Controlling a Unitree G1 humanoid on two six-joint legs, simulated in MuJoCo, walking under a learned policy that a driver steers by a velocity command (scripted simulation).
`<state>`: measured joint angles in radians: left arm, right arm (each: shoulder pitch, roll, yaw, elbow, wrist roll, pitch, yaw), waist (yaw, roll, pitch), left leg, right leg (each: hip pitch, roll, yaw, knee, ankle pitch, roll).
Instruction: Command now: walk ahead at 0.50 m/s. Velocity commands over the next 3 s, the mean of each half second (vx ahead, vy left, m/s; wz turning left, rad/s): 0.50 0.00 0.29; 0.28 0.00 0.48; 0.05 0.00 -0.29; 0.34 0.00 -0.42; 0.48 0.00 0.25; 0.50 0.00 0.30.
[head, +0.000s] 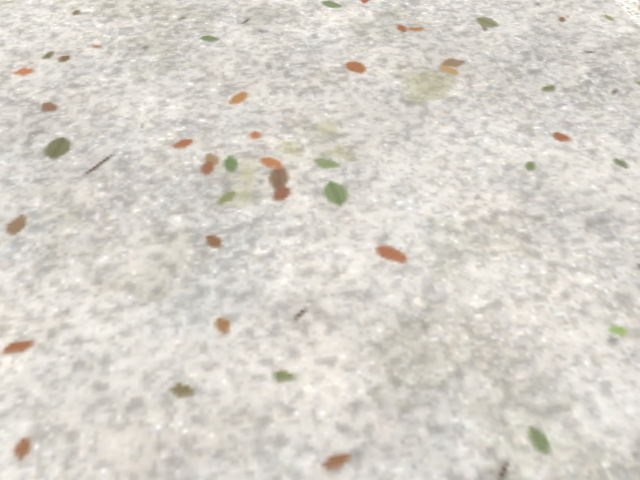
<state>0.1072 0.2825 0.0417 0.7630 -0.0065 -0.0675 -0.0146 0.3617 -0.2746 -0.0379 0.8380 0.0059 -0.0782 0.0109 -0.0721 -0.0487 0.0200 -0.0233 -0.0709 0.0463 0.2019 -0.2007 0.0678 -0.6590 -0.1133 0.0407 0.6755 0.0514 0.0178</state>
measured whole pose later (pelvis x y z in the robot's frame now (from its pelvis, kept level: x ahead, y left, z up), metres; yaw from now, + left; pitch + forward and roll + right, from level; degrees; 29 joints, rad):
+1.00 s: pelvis +0.47 +0.05 -0.01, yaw +26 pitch +2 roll -1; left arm 0.10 0.31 0.06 0.79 0.01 -0.02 0.03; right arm 0.18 -0.29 -0.06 0.69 -0.01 -0.01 -0.01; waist -0.02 -0.04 0.07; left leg -0.31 -0.10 -0.05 0.41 -0.12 0.09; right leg -0.61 -0.07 0.07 0.93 -0.27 0.09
